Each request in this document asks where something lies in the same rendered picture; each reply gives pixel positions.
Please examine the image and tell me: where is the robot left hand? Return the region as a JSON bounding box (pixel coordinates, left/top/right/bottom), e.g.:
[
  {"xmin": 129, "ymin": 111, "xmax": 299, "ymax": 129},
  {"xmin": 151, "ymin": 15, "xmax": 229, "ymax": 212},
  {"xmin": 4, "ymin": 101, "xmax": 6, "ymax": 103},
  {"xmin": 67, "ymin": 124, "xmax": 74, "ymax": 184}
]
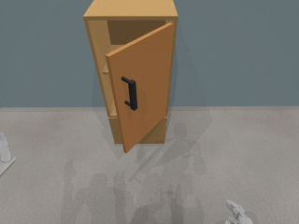
[{"xmin": 0, "ymin": 98, "xmax": 16, "ymax": 176}]

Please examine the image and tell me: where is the handle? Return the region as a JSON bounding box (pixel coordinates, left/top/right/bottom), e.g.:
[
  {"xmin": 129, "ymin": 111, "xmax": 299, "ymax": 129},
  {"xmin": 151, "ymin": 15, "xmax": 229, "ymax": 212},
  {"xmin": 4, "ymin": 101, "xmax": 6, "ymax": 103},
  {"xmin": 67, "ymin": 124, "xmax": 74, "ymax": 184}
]
[{"xmin": 121, "ymin": 77, "xmax": 137, "ymax": 111}]

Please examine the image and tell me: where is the robot right hand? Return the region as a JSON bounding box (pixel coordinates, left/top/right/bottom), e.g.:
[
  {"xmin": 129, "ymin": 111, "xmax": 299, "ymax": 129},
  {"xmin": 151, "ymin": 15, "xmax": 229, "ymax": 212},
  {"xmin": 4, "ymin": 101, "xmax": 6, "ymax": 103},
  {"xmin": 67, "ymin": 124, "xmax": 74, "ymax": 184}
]
[{"xmin": 224, "ymin": 200, "xmax": 253, "ymax": 224}]

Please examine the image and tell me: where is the cupboard door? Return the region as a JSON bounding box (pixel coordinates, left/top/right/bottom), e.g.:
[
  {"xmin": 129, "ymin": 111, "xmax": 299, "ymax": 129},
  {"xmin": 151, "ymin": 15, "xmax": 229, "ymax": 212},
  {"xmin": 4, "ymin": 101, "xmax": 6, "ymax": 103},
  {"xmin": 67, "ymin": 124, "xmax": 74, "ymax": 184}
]
[{"xmin": 105, "ymin": 22, "xmax": 174, "ymax": 153}]

